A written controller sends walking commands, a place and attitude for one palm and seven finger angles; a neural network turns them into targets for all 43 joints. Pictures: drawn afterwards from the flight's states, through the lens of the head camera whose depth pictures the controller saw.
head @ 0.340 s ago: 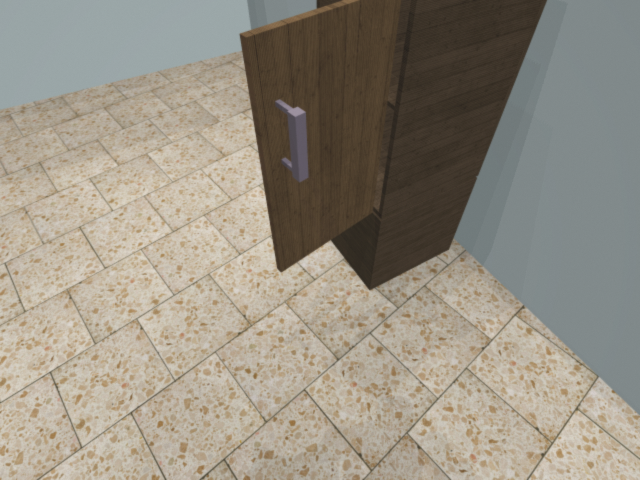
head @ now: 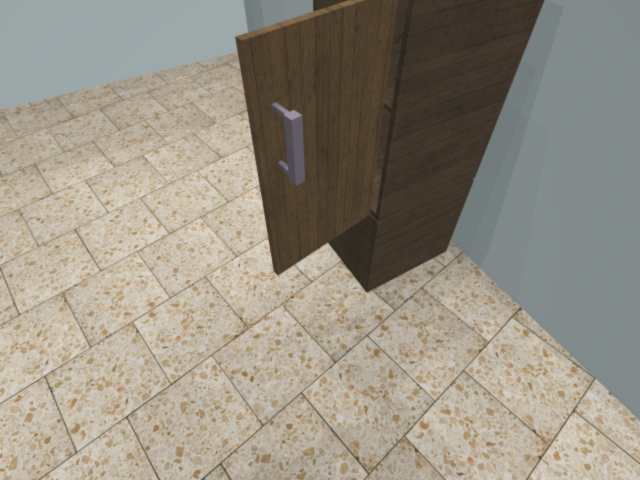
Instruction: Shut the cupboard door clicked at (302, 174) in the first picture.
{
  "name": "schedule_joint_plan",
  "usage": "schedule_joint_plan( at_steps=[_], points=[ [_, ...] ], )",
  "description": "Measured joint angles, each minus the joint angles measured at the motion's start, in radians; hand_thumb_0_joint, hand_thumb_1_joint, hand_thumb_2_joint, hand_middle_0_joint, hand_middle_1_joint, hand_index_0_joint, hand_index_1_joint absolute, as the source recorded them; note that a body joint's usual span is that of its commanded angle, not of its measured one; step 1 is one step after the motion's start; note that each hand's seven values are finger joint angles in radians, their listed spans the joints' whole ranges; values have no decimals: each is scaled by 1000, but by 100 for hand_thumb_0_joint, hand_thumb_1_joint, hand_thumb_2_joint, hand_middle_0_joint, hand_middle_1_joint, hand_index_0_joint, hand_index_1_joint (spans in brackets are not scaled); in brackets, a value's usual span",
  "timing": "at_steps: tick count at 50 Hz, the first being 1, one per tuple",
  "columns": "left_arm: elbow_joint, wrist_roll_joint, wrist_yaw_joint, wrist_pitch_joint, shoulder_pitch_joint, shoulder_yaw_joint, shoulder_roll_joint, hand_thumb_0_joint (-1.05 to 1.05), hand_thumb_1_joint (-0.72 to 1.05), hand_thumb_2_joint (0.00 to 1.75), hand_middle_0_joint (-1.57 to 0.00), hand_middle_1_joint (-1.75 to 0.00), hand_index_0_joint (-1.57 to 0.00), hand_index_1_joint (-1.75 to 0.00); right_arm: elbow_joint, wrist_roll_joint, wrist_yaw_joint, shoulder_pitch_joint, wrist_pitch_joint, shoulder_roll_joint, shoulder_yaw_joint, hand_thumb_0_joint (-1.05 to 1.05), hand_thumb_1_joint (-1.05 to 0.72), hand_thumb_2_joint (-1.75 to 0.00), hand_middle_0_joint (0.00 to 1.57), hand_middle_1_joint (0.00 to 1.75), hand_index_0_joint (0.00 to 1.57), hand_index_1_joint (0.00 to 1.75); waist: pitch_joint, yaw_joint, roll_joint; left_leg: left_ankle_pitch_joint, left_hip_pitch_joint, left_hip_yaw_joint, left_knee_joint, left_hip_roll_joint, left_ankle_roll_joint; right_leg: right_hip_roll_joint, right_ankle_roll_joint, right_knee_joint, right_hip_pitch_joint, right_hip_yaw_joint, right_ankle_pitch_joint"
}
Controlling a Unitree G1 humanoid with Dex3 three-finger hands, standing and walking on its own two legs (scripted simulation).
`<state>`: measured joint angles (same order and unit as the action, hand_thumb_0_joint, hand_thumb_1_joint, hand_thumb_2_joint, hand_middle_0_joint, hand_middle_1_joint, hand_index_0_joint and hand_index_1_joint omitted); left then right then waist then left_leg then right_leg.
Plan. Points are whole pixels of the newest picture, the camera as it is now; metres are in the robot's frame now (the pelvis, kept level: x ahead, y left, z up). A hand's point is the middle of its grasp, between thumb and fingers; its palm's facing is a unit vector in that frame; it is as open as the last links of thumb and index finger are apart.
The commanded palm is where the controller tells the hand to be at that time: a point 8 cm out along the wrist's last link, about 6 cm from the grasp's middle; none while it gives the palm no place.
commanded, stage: look at it before walking up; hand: left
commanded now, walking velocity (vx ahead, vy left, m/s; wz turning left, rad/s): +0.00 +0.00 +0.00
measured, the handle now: (287, 144) +0.65 +0.09 +0.05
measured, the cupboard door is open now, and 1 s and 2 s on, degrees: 100 100 100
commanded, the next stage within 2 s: walk around to get in front in 0.50 s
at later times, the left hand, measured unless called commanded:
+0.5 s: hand out of the picture +0.07 +0.23 -0.16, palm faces -0.02 -0.95 -0.32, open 7.4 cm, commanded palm none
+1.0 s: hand out of the picture +0.07 +0.19 -0.18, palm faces -0.14 -0.96 -0.25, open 7.4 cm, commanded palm none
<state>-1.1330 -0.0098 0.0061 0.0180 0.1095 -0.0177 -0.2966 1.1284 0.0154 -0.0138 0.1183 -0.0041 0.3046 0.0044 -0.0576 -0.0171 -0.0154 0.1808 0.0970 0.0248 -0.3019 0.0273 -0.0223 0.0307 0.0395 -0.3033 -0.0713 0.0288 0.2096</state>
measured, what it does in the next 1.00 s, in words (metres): stands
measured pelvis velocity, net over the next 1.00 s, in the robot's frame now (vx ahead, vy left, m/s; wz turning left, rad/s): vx -0.02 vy -0.01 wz -0.18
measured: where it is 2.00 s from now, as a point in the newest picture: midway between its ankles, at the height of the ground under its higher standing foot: outside the picture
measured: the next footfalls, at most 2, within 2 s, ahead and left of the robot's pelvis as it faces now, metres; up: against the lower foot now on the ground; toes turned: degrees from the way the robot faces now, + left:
left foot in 1.44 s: +0.06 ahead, +0.13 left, +0.00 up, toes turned -26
right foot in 1.68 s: -0.06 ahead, -0.16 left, +0.00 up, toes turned -35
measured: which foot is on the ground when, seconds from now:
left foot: down 0.00-1.00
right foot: down 0.00-1.00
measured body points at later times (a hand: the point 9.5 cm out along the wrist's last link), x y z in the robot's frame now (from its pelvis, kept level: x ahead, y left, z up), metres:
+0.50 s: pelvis +0.00 +0.00 +0.00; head +0.02 -0.01 +0.45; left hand +0.08 +0.28 -0.14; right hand +0.06 -0.28 -0.15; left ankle -0.01 +0.13 -0.75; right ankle -0.03 -0.09 -0.75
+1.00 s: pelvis -0.02 -0.01 -0.02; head +0.02 -0.03 +0.43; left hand +0.08 +0.24 -0.16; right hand -0.01 -0.26 -0.18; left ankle -0.01 +0.13 -0.75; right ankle -0.05 -0.09 -0.73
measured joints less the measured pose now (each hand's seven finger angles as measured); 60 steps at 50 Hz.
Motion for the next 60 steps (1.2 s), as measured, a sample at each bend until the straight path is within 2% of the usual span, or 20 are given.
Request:
schedule_joint_plan(
  at_steps=[31,35,39,45,46,49,51,52,53,55,57,60],
  points=[
    [-2,0,-1,0,5,2,-4,1,90,90,-21,-30,-20,-30,2,-1,-1,6,2,-1,1,0,-91,-89,20,30,20,30,2,1,4,-1,-7,4,7,2,-1,2,0,7,5,-5,-2],
    [9,0,5,-12,11,-4,1,1,90,90,-21,-30,-20,-30,-8,1,-8,3,-4,-7,3,0,-91,-89,20,30,20,30,4,9,3,9,8,18,-14,8,-3,6,1,-15,-16,-17,2],
    [34,-2,7,-37,36,-15,22,1,90,90,-21,-30,-20,-30,-41,1,-17,8,-18,-34,13,0,-91,-89,20,30,20,30,-2,16,3,49,39,52,-85,25,-5,21,2,-83,-61,-51,26],
    [90,-9,-8,-74,70,-30,51,1,90,90,-21,-30,-20,-30,-103,4,-22,37,-34,-81,29,0,-91,-89,20,30,20,30,-25,13,23,104,90,112,-189,43,-2,38,1,-226,-155,-107,73],
    [101,-9,-12,-78,70,-33,54,1,90,90,-21,-30,-20,-30,-112,6,-22,43,-33,-87,31,0,-91,-89,20,30,20,30,-31,15,30,110,97,125,-201,43,-1,34,-4,-277,-184,-106,85],
    [130,-10,-22,-95,61,-44,68,1,90,90,-21,-30,-20,-30,-128,14,-23,59,-28,-94,35,0,-91,-89,20,30,20,30,-61,19,26,121,105,154,-231,56,-2,10,-22,-484,-264,-55,237],
    [150,-12,-29,-91,59,-49,80,1,90,90,-20,-30,-20,-30,-130,17,-22,72,-31,-90,38,0,-90,-89,20,30,20,30,-74,22,5,135,116,160,-264,80,-14,-8,-27,-476,-259,-17,237],
    [165,-13,-33,-83,66,-51,81,1,90,90,-21,-30,-20,-30,-132,15,-21,80,-37,-88,39,0,-90,-89,20,30,20,30,-71,24,-1,152,135,161,-301,93,-22,-17,-25,-406,-238,-10,165],
    [179,-17,-32,-69,77,-54,74,1,90,90,-21,-30,-20,-30,-134,9,-19,83,-45,-92,42,0,-90,-89,20,30,20,30,-62,28,14,212,174,155,-380,88,-29,-27,-8,-359,-233,-27,127],
    [182,-17,-19,-56,76,-58,83,1,90,90,-21,-30,-20,-30,-133,1,-17,63,-65,-82,51,0,-90,-89,20,30,20,30,-81,29,0,324,256,68,-595,70,-31,-5,16,-383,-250,-31,140],
    [183,-17,-6,-55,83,-58,93,1,90,90,-21,-30,-20,-30,-137,-2,-18,37,-72,-75,58,0,-91,-89,20,30,20,30,-92,29,-4,332,320,15,-751,43,-35,10,25,-354,-246,-47,125],
    [179,-18,5,-56,104,-58,97,1,90,90,-21,-30,-20,-30,-160,-5,-20,1,-64,-78,60,1,-91,-89,20,30,20,30,-90,30,15,299,355,-5,-786,20,-44,21,23,-278,-233,-93,69]
  ],
)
